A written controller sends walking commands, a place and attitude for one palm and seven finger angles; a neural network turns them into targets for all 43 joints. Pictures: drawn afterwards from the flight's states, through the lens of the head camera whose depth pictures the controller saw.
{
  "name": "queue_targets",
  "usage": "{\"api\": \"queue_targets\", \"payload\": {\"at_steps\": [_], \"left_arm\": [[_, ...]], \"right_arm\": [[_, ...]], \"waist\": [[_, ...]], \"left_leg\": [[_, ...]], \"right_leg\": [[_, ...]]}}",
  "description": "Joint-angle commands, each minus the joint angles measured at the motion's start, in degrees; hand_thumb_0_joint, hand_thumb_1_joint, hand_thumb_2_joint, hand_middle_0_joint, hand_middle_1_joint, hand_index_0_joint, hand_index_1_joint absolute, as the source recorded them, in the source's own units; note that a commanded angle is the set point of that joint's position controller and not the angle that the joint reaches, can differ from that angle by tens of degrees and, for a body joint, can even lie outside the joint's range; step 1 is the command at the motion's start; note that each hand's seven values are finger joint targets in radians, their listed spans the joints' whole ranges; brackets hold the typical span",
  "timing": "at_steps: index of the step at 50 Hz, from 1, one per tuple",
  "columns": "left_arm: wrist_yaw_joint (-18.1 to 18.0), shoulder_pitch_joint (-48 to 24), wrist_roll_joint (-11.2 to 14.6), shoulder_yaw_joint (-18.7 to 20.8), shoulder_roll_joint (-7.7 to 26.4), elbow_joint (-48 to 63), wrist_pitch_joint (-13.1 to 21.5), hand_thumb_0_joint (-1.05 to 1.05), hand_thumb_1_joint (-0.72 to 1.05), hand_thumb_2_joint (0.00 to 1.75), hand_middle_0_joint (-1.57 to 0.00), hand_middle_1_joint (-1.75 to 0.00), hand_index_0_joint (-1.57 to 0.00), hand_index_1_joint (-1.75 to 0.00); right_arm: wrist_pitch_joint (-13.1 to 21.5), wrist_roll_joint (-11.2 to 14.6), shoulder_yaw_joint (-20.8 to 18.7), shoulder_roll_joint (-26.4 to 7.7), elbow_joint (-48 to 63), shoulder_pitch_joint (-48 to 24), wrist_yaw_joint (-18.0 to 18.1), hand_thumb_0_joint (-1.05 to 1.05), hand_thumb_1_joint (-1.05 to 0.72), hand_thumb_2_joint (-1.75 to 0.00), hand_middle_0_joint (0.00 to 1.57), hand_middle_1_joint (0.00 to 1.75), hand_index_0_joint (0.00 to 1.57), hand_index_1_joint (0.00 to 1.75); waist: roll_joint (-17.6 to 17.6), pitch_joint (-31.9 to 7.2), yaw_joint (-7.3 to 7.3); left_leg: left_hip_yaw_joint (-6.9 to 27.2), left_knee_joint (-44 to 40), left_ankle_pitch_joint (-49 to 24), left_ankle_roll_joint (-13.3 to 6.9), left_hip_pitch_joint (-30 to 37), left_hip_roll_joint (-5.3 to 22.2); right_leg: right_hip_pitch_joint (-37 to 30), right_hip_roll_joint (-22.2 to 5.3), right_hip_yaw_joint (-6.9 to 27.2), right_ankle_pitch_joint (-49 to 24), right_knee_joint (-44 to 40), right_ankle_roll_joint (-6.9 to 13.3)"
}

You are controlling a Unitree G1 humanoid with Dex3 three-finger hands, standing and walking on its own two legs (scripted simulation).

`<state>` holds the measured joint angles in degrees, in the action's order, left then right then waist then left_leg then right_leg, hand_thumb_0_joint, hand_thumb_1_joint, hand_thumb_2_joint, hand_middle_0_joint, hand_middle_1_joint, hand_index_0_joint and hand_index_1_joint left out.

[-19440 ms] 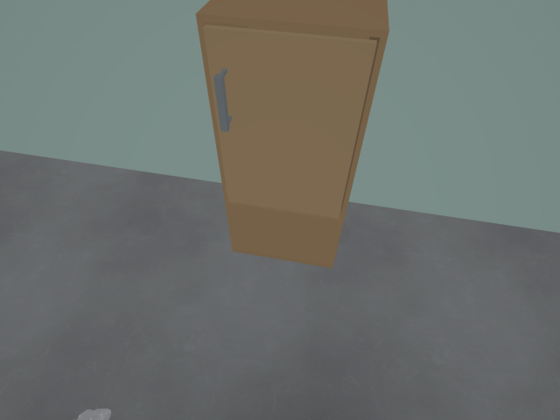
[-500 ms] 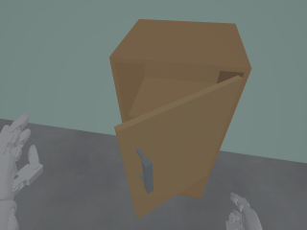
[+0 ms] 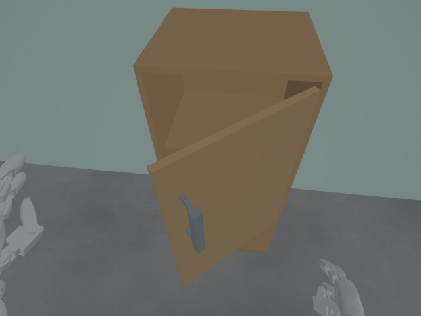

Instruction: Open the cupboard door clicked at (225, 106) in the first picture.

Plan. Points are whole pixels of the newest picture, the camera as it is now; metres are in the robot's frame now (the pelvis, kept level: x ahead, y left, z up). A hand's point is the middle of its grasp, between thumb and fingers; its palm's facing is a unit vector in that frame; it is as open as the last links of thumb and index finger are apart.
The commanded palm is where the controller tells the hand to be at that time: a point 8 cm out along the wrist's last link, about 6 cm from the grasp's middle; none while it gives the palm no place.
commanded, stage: step back with the hand held close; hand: left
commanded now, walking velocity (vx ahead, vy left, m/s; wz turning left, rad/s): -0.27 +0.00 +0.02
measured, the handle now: (192, 224) +0.30 +0.07 +0.00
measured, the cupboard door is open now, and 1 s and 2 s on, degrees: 42 42 42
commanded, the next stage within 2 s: stop stepping back and stand still in 0.96 s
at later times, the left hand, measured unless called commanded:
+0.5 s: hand out of the picture +0.11 +0.30 +0.15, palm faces +0.45 -0.76 -0.47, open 7.4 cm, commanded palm +0.05 +0.33 +0.17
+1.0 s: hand out of the picture +0.02 +0.33 +0.16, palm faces +0.49 -0.78 -0.40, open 7.4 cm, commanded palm -0.04 +0.35 +0.17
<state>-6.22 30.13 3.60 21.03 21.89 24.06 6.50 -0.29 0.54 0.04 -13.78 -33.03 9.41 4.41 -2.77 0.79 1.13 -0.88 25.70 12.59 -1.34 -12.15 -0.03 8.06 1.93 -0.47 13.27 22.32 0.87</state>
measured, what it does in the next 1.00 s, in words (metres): walks backwards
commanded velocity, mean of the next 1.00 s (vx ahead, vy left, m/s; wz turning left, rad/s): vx -0.33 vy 0.00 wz -0.03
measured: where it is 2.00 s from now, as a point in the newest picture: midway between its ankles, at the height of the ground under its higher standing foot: outside the picture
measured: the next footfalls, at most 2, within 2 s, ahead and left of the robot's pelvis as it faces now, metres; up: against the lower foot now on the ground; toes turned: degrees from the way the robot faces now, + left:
right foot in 1.20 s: -0.33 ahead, -0.08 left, +0.00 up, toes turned -3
left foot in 1.32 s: -0.10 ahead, +0.10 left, +0.00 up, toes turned -2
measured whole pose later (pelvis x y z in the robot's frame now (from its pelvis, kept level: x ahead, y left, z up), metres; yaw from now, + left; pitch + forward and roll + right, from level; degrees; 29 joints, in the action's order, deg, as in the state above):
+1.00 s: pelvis -0.17 +0.04 -0.01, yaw +1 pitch +2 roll -6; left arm -10.0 30.9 2.9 26.5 24.8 33.7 11.5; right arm 6.1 -1.4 -0.5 -8.9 -36.8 8.9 2.5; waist 0.6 0.3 1.2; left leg -1.4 26.7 2.7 -4.5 -26.1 2.5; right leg 21.0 5.9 1.6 28.3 58.2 -1.2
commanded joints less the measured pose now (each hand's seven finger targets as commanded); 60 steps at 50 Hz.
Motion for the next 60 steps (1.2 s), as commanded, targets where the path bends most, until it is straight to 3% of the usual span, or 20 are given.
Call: {"api": "queue_targets", "payload": {"at_steps": [1,7,19,27,28,31,33,34,37,38,40,42,44,45,49,53,56,57,58,60], "left_arm": [[-2.0,0.2,0.2,9.3,12.5,14.1,3.8,0.00,0.90,0.90,-0.20,-0.30,-0.20,-0.30],[-2.8,2.3,0.0,10.4,12.9,16.0,4.7,0.00,0.90,0.90,-0.20,-0.30,-0.20,-0.30],[-4.1,-1.1,-2.0,10.2,11.9,16.9,7.5,0.00,0.90,0.90,-0.20,-0.30,-0.20,-0.30],[-3.6,-1.6,-3.1,12.4,11.4,17.2,8.8,0.00,0.90,0.90,-0.20,-0.30,-0.20,-0.30],[-3.6,-0.6,-3.0,13.1,12.1,16.6,9.0,0.00,0.90,0.90,-0.20,-0.30,-0.20,-0.30],[-3.2,-1.0,-1.9,10.5,10.9,17.5,8.9,0.00,0.90,0.90,-0.20,-0.30,-0.20,-0.30],[-3.8,-1.8,-1.6,10.3,12.2,18.3,8.8,0.00,0.90,0.90,-0.20,-0.30,-0.20,-0.30],[-4.2,-3.1,-1.6,8.3,11.3,18.5,8.6,0.00,0.90,0.90,-0.20,-0.30,-0.20,-0.30],[-4.6,-4.1,-1.8,10.0,13.4,17.9,8.3,0.00,0.90,0.90,-0.20,-0.30,-0.20,-0.30],[-4.7,-4.8,-2.1,10.6,14.6,18.3,8.5,0.00,0.90,0.90,-0.20,-0.30,-0.20,-0.30],[-4.5,-3.2,-2.0,12.4,14.3,21.0,9.5,0.00,0.90,0.90,-0.20,-0.30,-0.20,-0.30],[-3.7,-1.5,-1.9,14.9,14.6,20.9,10.2,0.00,0.90,0.90,-0.20,-0.30,-0.20,-0.30],[-4.1,-1.9,-1.0,13.3,12.7,22.3,10.0,0.00,0.90,0.90,-0.20,-0.30,-0.20,-0.30],[-4.4,-0.7,-0.8,11.7,11.2,21.2,9.4,0.00,0.90,0.90,-0.20,-0.30,-0.20,-0.30],[-4.4,-3.2,-0.7,7.2,9.7,23.1,8.0,0.00,0.90,0.90,-0.20,-0.30,-0.20,-0.30],[-4.2,-1.8,0.2,10.1,13.3,21.7,7.8,0.00,0.90,0.90,-0.20,-0.30,-0.20,-0.30],[-3.2,2.1,1.5,11.5,14.2,22.1,8.3,0.00,0.90,0.90,-0.20,-0.30,-0.20,-0.30],[-2.8,4.2,1.7,12.3,15.3,22.2,8.3,0.00,0.90,0.90,-0.20,-0.30,-0.20,-0.30],[-2.8,6.5,1.5,15.6,18.7,23.7,8.6,0.00,0.90,0.90,-0.20,-0.30,-0.20,-0.30],[-3.5,4.4,1.9,18.3,20.9,25.2,9.1,0.00,0.90,0.90,-0.20,-0.30,-0.20,-0.30]], "right_arm": [[1.7,0.4,-2.8,-6.1,10.7,-5.6,0.6,0.00,-0.90,-0.90,0.20,0.30,0.20,0.30],[1.8,0.4,-3.1,-6.3,11.4,-5.2,0.8,0.00,-0.90,-0.90,0.20,0.30,0.20,0.30],[5.1,-0.3,-3.2,-7.2,10.4,-3.5,1.0,0.00,-0.90,-0.90,0.20,0.30,0.20,0.30],[7.5,-1.0,-3.5,-6.9,9.7,-3.4,0.8,0.00,-0.90,-0.90,0.20,0.30,0.20,0.30],[7.7,-1.1,-3.7,-6.9,9.3,-3.2,0.7,0.00,-0.90,-0.90,0.20,0.30,0.20,0.30],[7.8,-0.7,-3.8,-6.0,8.5,-2.7,-0.2,0.00,-0.90,-0.90,0.20,0.30,0.20,0.30],[7.1,-1.0,-4.3,-5.7,6.9,-2.2,-0.7,0.00,-0.90,-0.90,0.20,0.30,0.20,0.30],[6.6,-0.9,-3.8,-4.8,6.3,-2.0,-1.0,0.00,-0.90,-0.90,0.20,0.30,0.20,0.30],[5.5,-0.7,-3.4,-3.9,6.1,-3.2,-0.9,0.00,-0.90,-0.90,0.20,0.30,0.20,0.30],[5.2,-0.7,-3.2,-4.4,5.5,-4.3,-0.4,0.00,-0.90,-0.90,0.20,0.30,0.20,0.30],[5.7,-0.7,-3.6,-6.6,7.3,-4.9,0.4,0.00,-0.90,-0.90,0.20,0.30,0.20,0.30],[7.7,-1.7,-4.7,-5.8,7.4,-4.0,-0.1,0.00,-0.90,-0.90,0.20,0.30,0.20,0.30],[8.8,-2.3,-4.7,-4.7,5.6,-3.5,-0.6,0.00,-0.90,-0.90,0.20,0.30,0.20,0.30],[9.1,-2.1,-4.8,-4.9,4.7,-3.6,-1.0,0.00,-0.90,-0.90,0.20,0.30,0.20,0.30],[9.9,-1.7,-3.6,-4.9,3.3,-4.1,-1.5,0.00,-0.90,-0.90,0.20,0.30,0.20,0.30],[9.5,-2.4,-3.1,-4.5,2.6,-3.6,-1.3,0.00,-0.90,-0.90,0.20,0.30,0.20,0.30],[9.0,-2.0,-2.3,-3.8,4.1,-2.4,-1.8,0.00,-0.90,-0.90,0.20,0.30,0.20,0.30],[8.3,-1.9,-2.0,-3.5,4.6,-1.9,-2.0,0.00,-0.90,-0.90,0.20,0.30,0.20,0.30],[7.5,-1.8,-1.9,-3.6,4.9,-1.6,-2.1,0.00,-0.90,-0.90,0.20,0.30,0.20,0.30],[6.8,-2.3,-0.5,-3.3,5.2,-3.8,-2.1,0.00,-0.90,-0.90,0.20,0.30,0.20,0.30]], "waist": [[1.0,-9.7,-0.46],[-1.5,-9.0,-0.46],[-1.7,-2.9,-1.60],[-7.9,-3.8,-1.02],[-8.1,-3.2,-0.99],[3.1,-4.6,-1.58],[8.1,-4.7,-1.92],[10.7,-4.9,-2.37],[11.6,-3.8,-2.47],[6.1,-1.9,-3.06],[-9.8,-5.1,-1.29],[-14.8,-9.9,-1.65],[-4.4,-8.3,-1.73],[-3.4,-8.9,-1.43],[-9.5,-9.8,-1.99],[-12.5,-13.5,-1.56],[-13.3,-14.7,-0.73],[-10.3,-13.7,-0.92],[-6.4,-14.3,-0.98],[4.1,-11.9,-0.74]], "left_leg": [[2.4,-1.1,-20.9,-0.7,3.6,3.6],[4.3,-3.3,-14.0,-1.2,-3.2,4.8],[8.8,-6.0,19.0,-2.8,-19.6,5.6],[15.3,-12.9,30.2,-6.6,-33.5,12.0],[14.7,-11.7,27.8,-6.1,-31.7,11.4],[6.8,0.8,19.1,-1.8,-19.0,4.6],[2.5,15.3,11.5,1.4,-7.5,0.4],[1.9,20.3,8.3,2.0,-5.0,-0.7],[2.1,17.0,8.1,1.9,-4.2,-0.1],[2.4,7.0,5.0,1.6,-2.9,0.7],[14.5,-8.2,-1.5,-3.2,-12.9,11.8],[24.7,-20.5,21.6,-8.7,-24.5,21.6],[21.8,-13.6,10.0,-9.5,-15.2,20.7],[18.2,-11.8,4.9,-9.0,-9.9,19.1],[13.7,-16.6,9.5,-5.4,-4.2,15.8],[10.7,-20.8,11.4,-1.4,0.5,13.5],[4.7,-17.6,9.1,4.0,2.3,8.0],[1.0,-12.3,6.0,5.7,2.2,4.8],[-2.6,-1.4,2.3,4.8,5.8,1.4],[-0.9,17.3,0.8,2.9,4.2,1.0]], "right_leg": [[-0.9,-4.3,2.7,-23.8,0.6,-1.1],[-1.9,-3.1,2.7,-17.2,3.5,-1.4],[0.6,-2.9,5.7,6.9,2.5,-0.7],[-11.5,2.5,4.2,0.4,18.3,-1.7],[-9.6,2.2,4.9,-0.6,16.3,-1.0],[4.9,-3.1,13.2,5.0,3.7,1.7],[19.8,-11.5,21.6,12.4,-6.7,6.0],[22.2,-14.9,22.1,9.0,-7.8,7.3],[21.3,-13.9,16.7,-2.1,-5.0,5.8],[22.1,-11.1,13.4,-2.0,-1.3,3.8],[9.3,1.5,3.3,-0.8,14.7,-2.1],[-0.8,5.7,4.3,13.2,41.8,-2.3],[10.7,3.5,7.1,14.9,44.4,-1.5],[13.8,2.7,5.9,15.3,42.8,-1.8],[12.3,3.0,0.8,17.5,34.1,-1.9],[6.8,4.8,-3.0,19.8,20.5,-0.1],[-0.8,5.6,-6.5,16.5,-1.3,1.9],[-1.3,3.5,-4.8,12.8,-8.3,3.0],[3.9,-2.6,0.0,7.9,-12.0,4.4],[13.9,-15.8,8.8,-1.0,-12.8,7.3]]}}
